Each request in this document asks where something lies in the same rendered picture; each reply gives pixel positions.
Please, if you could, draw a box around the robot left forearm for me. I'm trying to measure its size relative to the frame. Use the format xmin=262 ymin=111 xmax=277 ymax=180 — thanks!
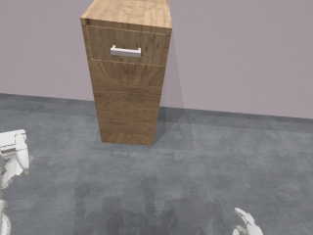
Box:
xmin=0 ymin=199 xmax=13 ymax=235

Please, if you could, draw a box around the cabinet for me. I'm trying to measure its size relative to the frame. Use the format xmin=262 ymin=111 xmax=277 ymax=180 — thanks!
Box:
xmin=80 ymin=0 xmax=172 ymax=146

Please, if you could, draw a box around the left robot hand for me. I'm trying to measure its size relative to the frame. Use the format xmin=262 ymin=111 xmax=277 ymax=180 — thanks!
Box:
xmin=0 ymin=129 xmax=34 ymax=200

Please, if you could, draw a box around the right robot hand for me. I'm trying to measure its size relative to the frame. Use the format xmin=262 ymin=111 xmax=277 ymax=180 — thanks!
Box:
xmin=233 ymin=208 xmax=263 ymax=235

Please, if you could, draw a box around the drawer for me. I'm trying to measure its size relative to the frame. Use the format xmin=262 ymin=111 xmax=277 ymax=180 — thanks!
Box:
xmin=87 ymin=25 xmax=166 ymax=66

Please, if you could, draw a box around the handle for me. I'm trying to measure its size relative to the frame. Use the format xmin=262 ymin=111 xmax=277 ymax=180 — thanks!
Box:
xmin=111 ymin=45 xmax=141 ymax=58

